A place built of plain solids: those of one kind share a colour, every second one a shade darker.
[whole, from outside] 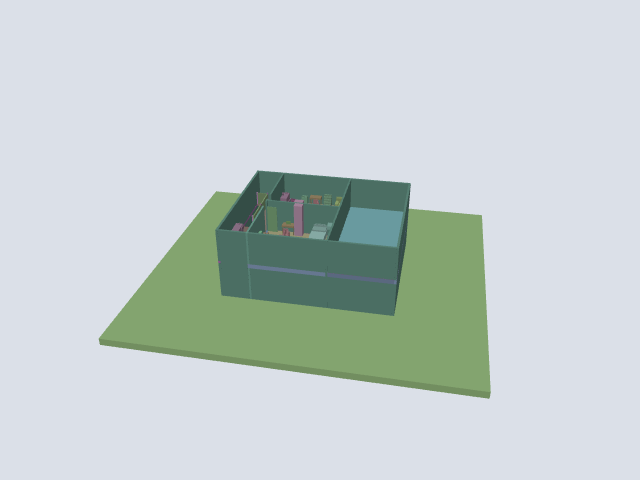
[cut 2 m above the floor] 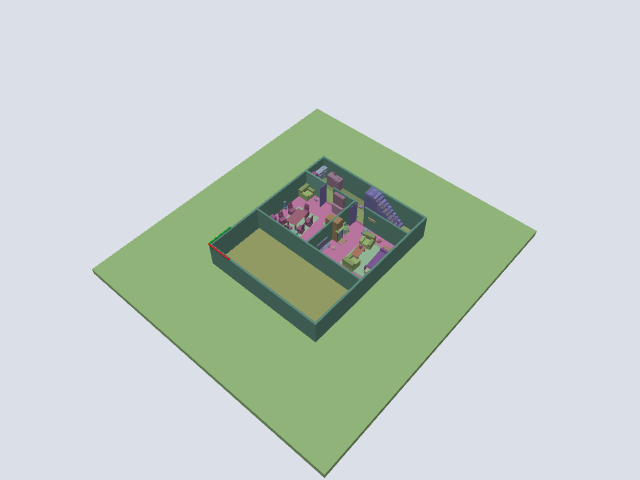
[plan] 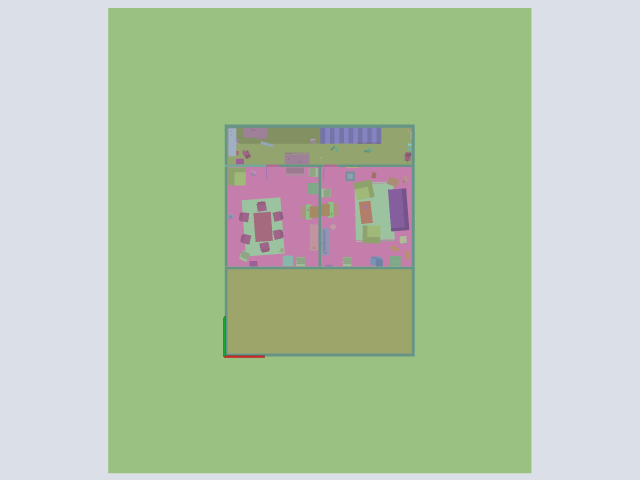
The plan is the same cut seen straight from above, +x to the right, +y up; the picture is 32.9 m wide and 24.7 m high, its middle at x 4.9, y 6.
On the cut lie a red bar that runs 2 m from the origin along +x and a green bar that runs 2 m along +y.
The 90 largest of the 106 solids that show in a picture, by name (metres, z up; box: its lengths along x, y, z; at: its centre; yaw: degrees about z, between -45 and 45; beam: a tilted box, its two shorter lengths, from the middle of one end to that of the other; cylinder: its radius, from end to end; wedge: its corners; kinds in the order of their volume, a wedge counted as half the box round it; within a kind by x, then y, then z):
{
 "under_1": {"box": [21.78, 23.94, 0.5], "at": [4.89, 5.97, -0.33]},
 "wall_1": {"box": [0.16, 4.34, 5.4], "at": [0.08, 2.33, 2.4]},
 "wall_2": {"box": [0.16, 5.13, 5.4], "at": [0.08, 7.2, 2.4]},
 "wall_3": {"box": [0.16, 1.89, 5.4], "at": [0.08, 10.84, 2.4]},
 "wall_4": {"box": [2.13, 0.13, 2.73], "at": [1.06, 9.82, 1.07]},
 "wall_5": {"box": [3.96, 0.13, 2.37], "at": [1.98, 9.82, 3.92]},
 "wall_6": {"box": [2.25, 0.13, 2.73], "at": [3.98, 9.82, 1.07]},
 "wall_7": {"box": [9.78, 0.16, 5.4], "at": [4.89, 0.08, 2.4]},
 "wall_8": {"box": [9.78, 0.13, 5.4], "at": [4.89, 4.57, 2.4]},
 "wall_9": {"box": [0.13, 5.13, 5.4], "at": [4.89, 7.2, 2.4]},
 "wall_10": {"box": [0.42, 0.13, 2.37], "at": [4.89, 9.82, 3.92]},
 "wall_11": {"box": [9.78, 0.16, 5.4], "at": [4.89, 11.86, 2.4]},
 "wall_12": {"box": [3.96, 0.13, 5.4], "at": [7.8, 9.82, 2.4]},
 "wall_13": {"box": [0.16, 4.34, 5.4], "at": [9.7, 2.33, 2.4]},
 "wall_14": {"box": [0.16, 5.13, 5.4], "at": [9.7, 7.2, 2.4]},
 "wall_15": {"box": [0.16, 1.89, 5.4], "at": [9.7, 10.84, 2.4]},
 "floor_stue_1": {"box": [4.67, 5.13, 0.5], "at": [2.49, 7.2, -0.25]},
 "floor_stue_2": {"box": [4.67, 5.13, 0.5], "at": [7.29, 7.2, -0.25]},
 "stair_1": {"box": [0.26, 0.83, 2.84], "at": [5.04, 11.37, 1.12]},
 "stair_2": {"box": [0.5, 0.83, 2.64], "at": [5.16, 11.37, 1.02]},
 "stair_3": {"box": [0.74, 0.83, 2.45], "at": [5.28, 11.37, 0.92]},
 "stair_4": {"box": [0.98, 0.83, 2.25], "at": [5.4, 11.37, 0.83]},
 "stair_5": {"box": [1.22, 0.83, 2.06], "at": [5.52, 11.37, 0.73]},
 "stair_6": {"box": [1.46, 0.83, 1.86], "at": [5.64, 11.37, 0.63]},
 "stair_7": {"box": [1.7, 0.83, 1.67], "at": [5.76, 11.37, 0.53]},
 "stair_8": {"box": [1.94, 0.83, 1.47], "at": [5.88, 11.37, 0.44]},
 "stair_9": {"box": [2.18, 0.83, 1.28], "at": [6.0, 11.37, 0.34]},
 "stair_10": {"box": [2.42, 0.83, 1.08], "at": [6.12, 11.37, 0.24]},
 "stair_11": {"box": [2.66, 0.83, 0.89], "at": [6.24, 11.37, 0.14]},
 "stair_12": {"box": [2.9, 0.83, 0.69], "at": [6.36, 11.37, 0.05]},
 "stair_13": {"box": [3.14, 0.83, 0.5], "at": [6.48, 11.37, -0.05]},
 "floor_gear_1": {"box": [9.46, 4.34, 0.5], "at": [4.89, 2.33, -0.25]},
 "floor_hall_1": {"box": [4.75, 0.83, 0.5], "at": [2.54, 11.37, -0.25]},
 "floor_hall_2": {"box": [9.46, 1.06, 0.5], "at": [4.89, 10.42, -0.25]},
 "floor_hall_3": {"box": [1.59, 0.83, 0.5], "at": [8.82, 11.37, -0.25]},
 "upper_floor_gear_loft_1": {"box": [9.46, 4.34, 0.16], "at": [4.89, 2.33, 2.65]},
 "upper_floor_loft_1": {"box": [4.67, 5.13, 0.16], "at": [2.49, 7.2, 2.65]},
 "chest_drawers_1": {"box": [1.24, 0.5, 1.03], "at": [1.57, 11.52, 0.52]},
 "chest_drawers_2": {"box": [1.13, 0.5, 1.0], "at": [3.02, 11.52, 3.23]},
 "chest_drawers_3": {"box": [1.28, 0.5, 1.04], "at": [3.72, 10.15, 0.52]},
 "chest_drawers_4": {"box": [1.04, 0.5, 0.95], "at": [8.68, 9.5, 3.21]},
 "armchair_club_1": {"box": [0.33, 0.92, 0.38], "at": [0.34, 9.27, 0.61]},
 "armchair_club_2": {"box": [0.9, 0.92, 0.35], "at": [0.64, 9.27, 0.24]},
 "armchair_club_3": {"box": [0.87, 0.24, 0.18], "at": [0.65, 8.93, 0.51]},
 "armchair_club_4": {"box": [0.87, 0.24, 0.18], "at": [0.65, 9.61, 0.51]},
 "armchair_club_5": {"box": [0.24, 0.87, 0.18], "at": [6.84, 8.48, 0.51], "yaw": 11.7},
 "armchair_club_6": {"box": [0.92, 0.33, 0.38], "at": [7.11, 8.86, 0.61], "yaw": 11.7},
 "armchair_club_7": {"box": [0.92, 0.9, 0.35], "at": [7.17, 8.57, 0.24], "yaw": 11.7},
 "armchair_club_8": {"box": [0.24, 0.87, 0.18], "at": [7.21, 6.31, 0.51], "yaw": -1.7},
 "armchair_club_9": {"box": [0.24, 0.87, 0.18], "at": [7.51, 8.62, 0.51], "yaw": 11.7},
 "armchair_club_10": {"box": [0.92, 0.33, 0.38], "at": [7.54, 5.99, 0.61], "yaw": -1.7},
 "armchair_club_11": {"box": [0.92, 0.9, 0.35], "at": [7.55, 6.29, 0.24], "yaw": -1.7},
 "armchair_club_12": {"box": [0.24, 0.87, 0.18], "at": [7.89, 6.29, 0.51], "yaw": -1.7},
 "fixture_breast_stue_1": {"box": [0.47, 0.6, 2.48], "at": [4.59, 7.45, 1.19]},
 "fixture_breast_stue_2": {"box": [0.45, 0.62, 2.48], "at": [5.18, 7.55, 1.19]},
 "child_bed_1": {"box": [2.06, 1.06, 0.4], "at": [3.81, 5.93, 3.11]},
 "child_bed_2": {"box": [0.55, 0.96, 0.2], "at": [4.52, 5.93, 3.31]},
 "rug_1": {"box": [2.0, 2.9, 0.08], "at": [1.98, 6.67, -0.03], "yaw": 4.5},
 "rug_2": {"box": [2.0, 2.9, 0.08], "at": [7.71, 7.46, -0.03], "yaw": 1.5},
 "sofa_1": {"box": [0.92, 0.17, 0.18], "at": [8.86, 8.54, 0.54], "yaw": 4.4},
 "sofa_2": {"box": [0.93, 2.16, 0.34], "at": [8.94, 7.55, 0.28], "yaw": 4.4},
 "sofa_3": {"box": [0.92, 0.17, 0.18], "at": [9.01, 6.56, 0.54], "yaw": 4.4},
 "sofa_4": {"box": [0.23, 2.16, 0.39], "at": [9.3, 7.58, 0.65], "yaw": 4.4},
 "tall_cupboard_1": {"box": [0.96, 0.47, 0.89], "at": [3.62, 9.52, 0.44]},
 "tall_cupboard_2": {"box": [0.92, 0.3, 0.99], "at": [3.62, 9.59, 1.38]},
 "fixture_stack_loft_1": {"box": [0.47, 0.6, 2.42], "at": [4.59, 7.45, 3.89]},
 "billy_1": {"box": [0.42, 0.28, 2.02], "at": [0.78, 10.04, 1.01]},
 "billy_2": {"box": [0.42, 0.28, 2.02], "at": [1.48, 4.78, 1.01]},
 "wall_band_1": {"box": [0.16, 4.34, 0.31], "at": [0.08, 2.33, 2.58]},
 "wall_band_2": {"box": [0.16, 5.13, 0.31], "at": [0.08, 7.2, 2.58]},
 "sideboard_1": {"box": [0.45, 1.35, 0.71], "at": [4.59, 6.12, 0.51]},
 "stair_guard_1": {"box": [3.78, 0.08, 0.95], "at": [6.8, 10.91, 3.21]},
 "stair_guard_2": {"box": [0.08, 0.83, 0.95], "at": [8.73, 11.37, 3.21]},
 "small_desk_1": {"box": [0.5, 0.9, 0.13], "at": [4.57, 8.2, 3.42]},
 "small_desk_2": {"box": [0.5, 0.9, 0.13], "at": [9.36, 7.2, 3.42]},
 "leaf_stue_door_1": {"box": [0.035, 0.72, 1.98], "at": [2.16, 9.4, 0.99], "yaw": 2.0},
 "leaf_stue_door_2": {"box": [0.035, 0.72, 1.98], "at": [5.09, 9.4, 0.99], "yaw": -4.0},
 "tv_stand_1": {"box": [0.09, 1.08, 0.63], "at": [5.12, 5.97, 0.74]},
 "tv_stand_2": {"box": [0.37, 1.4, 0.046], "at": [5.18, 5.91, 0.36]},
 "floor_lamp_1": {"box": [0.53, 0.53, 0.27], "at": [3.25, 4.92, 1.37]},
 "laundry_basket_1": {"box": [0.55, 0.4, 0.3], "at": [8.67, 8.99, 0.15], "yaw": -19.7},
 "fixture_hearth_stue_1": {"box": [0.45, 0.6, 0.1], "at": [4.13, 7.45, 0.0]},
 "fixture_hearth_stue_2": {"box": [0.45, 0.62, 0.1], "at": [5.63, 7.55, 0.0]},
 "leaf_loft_door_1": {"box": [0.035, 0.72, 1.98], "at": [4.64, 9.4, 3.73], "yaw": -4.0},
 "hook_row_1": {"box": [0.41, 1.43, 0.08], "at": [0.39, 11.02, 1.22]},
 "dining_table_1": {"box": [0.9, 1.5, 0.031], "at": [1.98, 6.67, 0.73], "yaw": 4.3},
 "table_lamp_1": {"box": [0.37, 0.37, 0.26], "at": [9.18, 6.02, 1.0], "yaw": 3.9},
 "round_stool_1": {"box": [0.5, 0.5, 0.14], "at": [6.46, 9.28, 0.07], "yaw": -2.5},
 "coffee_table_1": {"box": [0.6, 1.15, 0.022], "at": [7.26, 7.42, 0.41], "yaw": 6.5},
 "folding_chair_1": {"box": [0.39, 0.45, 0.06], "at": [4.57, 9.47, 0.43]}
}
